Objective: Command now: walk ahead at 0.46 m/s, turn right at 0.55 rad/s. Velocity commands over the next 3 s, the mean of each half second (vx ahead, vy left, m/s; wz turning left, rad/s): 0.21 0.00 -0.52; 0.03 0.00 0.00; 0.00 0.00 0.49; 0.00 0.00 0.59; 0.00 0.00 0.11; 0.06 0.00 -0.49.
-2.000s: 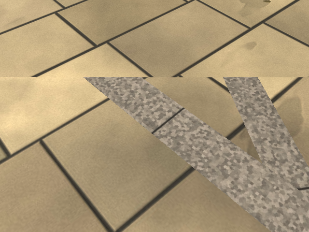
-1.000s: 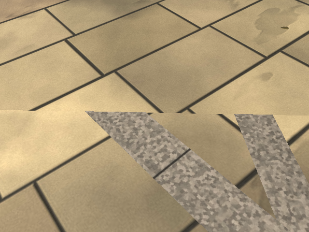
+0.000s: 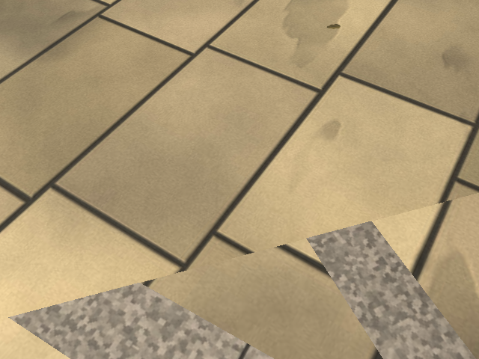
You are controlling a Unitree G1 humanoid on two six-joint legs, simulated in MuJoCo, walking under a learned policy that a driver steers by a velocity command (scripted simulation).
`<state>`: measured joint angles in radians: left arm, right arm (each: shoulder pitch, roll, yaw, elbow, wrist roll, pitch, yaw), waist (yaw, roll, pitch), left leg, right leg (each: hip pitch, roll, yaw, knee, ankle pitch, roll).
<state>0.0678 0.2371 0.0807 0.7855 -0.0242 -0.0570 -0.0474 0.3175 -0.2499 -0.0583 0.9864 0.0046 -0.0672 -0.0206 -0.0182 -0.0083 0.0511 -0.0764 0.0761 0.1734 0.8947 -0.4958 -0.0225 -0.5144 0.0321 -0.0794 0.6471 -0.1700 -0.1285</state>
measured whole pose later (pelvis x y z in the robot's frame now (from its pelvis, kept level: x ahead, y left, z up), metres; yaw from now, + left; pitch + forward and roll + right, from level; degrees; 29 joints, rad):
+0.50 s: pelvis +0.20 +0.02 +0.01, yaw -17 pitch +3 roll +0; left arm 0.20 0.29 0.07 0.72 -0.01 0.01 0.04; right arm 0.07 -0.24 -0.05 0.73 -0.03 -0.06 -0.01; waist 0.02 -0.02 0.03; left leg -0.45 -0.04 -0.02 0.51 -0.11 0.03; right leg -0.42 0.15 0.16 1.08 -0.59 0.01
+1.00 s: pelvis +0.22 -0.01 +0.02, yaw -14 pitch +1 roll +0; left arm 0.22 0.24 0.05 0.77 0.01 0.00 0.05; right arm 0.22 -0.29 -0.07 0.76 0.01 0.03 0.00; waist -0.01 0.01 0.02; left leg -0.45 0.00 0.00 0.85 -0.47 0.00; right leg -0.24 -0.03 -0.04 0.58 -0.35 0.01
